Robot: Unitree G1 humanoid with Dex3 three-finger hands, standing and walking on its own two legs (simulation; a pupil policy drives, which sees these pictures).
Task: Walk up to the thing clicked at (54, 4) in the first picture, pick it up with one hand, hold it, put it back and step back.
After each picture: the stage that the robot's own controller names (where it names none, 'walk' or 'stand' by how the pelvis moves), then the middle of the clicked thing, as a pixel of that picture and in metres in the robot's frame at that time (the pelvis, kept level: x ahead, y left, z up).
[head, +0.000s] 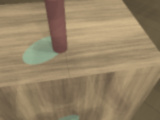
stand; (57, 26) +0.59 +0.13 +0.10
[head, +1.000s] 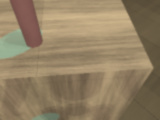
rise first; (26, 16) +0.54 +0.24 +0.13
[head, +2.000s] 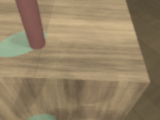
stand; (31, 20) +0.56 +0.22 +0.11
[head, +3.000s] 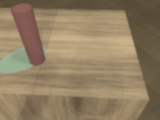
stand; (30, 38) +0.52 +0.23 +0.10
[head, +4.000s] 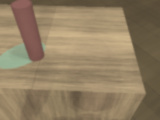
stand; (30, 33) +0.54 +0.24 +0.10
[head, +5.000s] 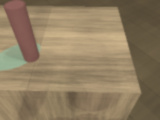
stand; (24, 34) +0.54 +0.26 +0.10
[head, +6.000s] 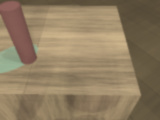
stand; (20, 36) +0.52 +0.27 +0.10
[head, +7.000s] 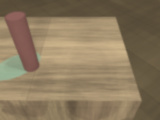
rise first; (24, 44) +0.51 +0.27 +0.10
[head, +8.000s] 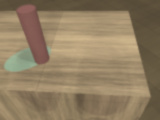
go down; (35, 37) +0.53 +0.26 +0.10
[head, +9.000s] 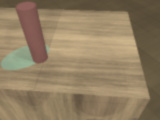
go down; (34, 35) +0.53 +0.24 +0.11
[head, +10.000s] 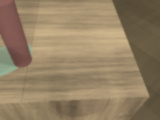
go down; (13, 36) +0.48 +0.24 +0.12
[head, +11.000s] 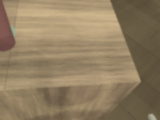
close in; out of the picture +0.51 +0.25 +0.14
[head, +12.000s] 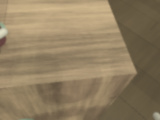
close; out of the picture +0.51 +0.27 +0.16
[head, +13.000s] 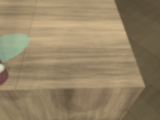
lift; out of the picture +0.38 +0.31 +0.15
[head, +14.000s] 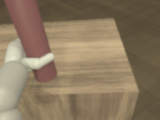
lift; (34, 40) +0.36 +0.15 +0.26
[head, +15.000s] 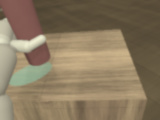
hold; (24, 21) +0.33 +0.16 +0.35
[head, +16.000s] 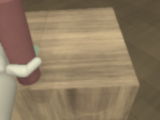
crouch; (18, 45) +0.33 +0.18 +0.24
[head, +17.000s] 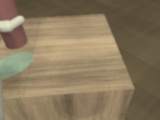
crouch; (2, 5) +0.45 +0.23 +0.31
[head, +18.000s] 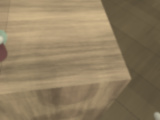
lower; out of the picture +0.49 +0.27 +0.13
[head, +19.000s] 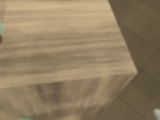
lower; out of the picture +0.51 +0.27 +0.16
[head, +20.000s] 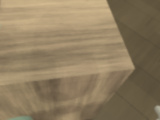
lower; out of the picture +0.52 +0.27 +0.16
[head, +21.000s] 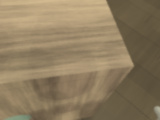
lower; out of the picture +0.52 +0.28 +0.17
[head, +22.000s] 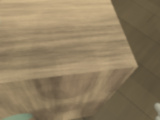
rest; out of the picture +0.52 +0.28 +0.17
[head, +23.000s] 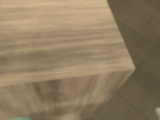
withdraw; out of the picture +0.51 +0.27 +0.16
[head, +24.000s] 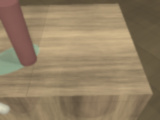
sink last; (19, 36) +0.49 +0.26 +0.14
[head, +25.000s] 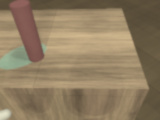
stand; (29, 34) +0.53 +0.27 +0.13
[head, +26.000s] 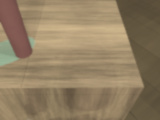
stand; (14, 28) +0.52 +0.28 +0.13
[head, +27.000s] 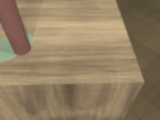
stand; (12, 24) +0.52 +0.28 +0.15
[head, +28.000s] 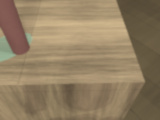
stand; (10, 23) +0.52 +0.28 +0.16
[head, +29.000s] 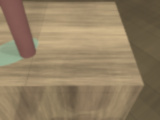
stand; (19, 28) +0.53 +0.27 +0.13
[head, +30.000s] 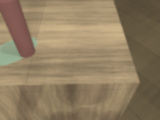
walk; (18, 29) +0.54 +0.27 +0.10
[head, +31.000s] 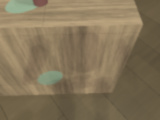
walk; out of the picture +0.77 +0.24 +0.13
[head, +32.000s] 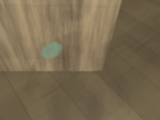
stand; out of the picture +1.13 +0.25 +0.11
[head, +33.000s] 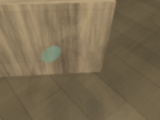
stand; out of the picture +1.14 +0.28 +0.10
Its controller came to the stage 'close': yes
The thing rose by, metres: 0.23
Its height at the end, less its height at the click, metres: +0.00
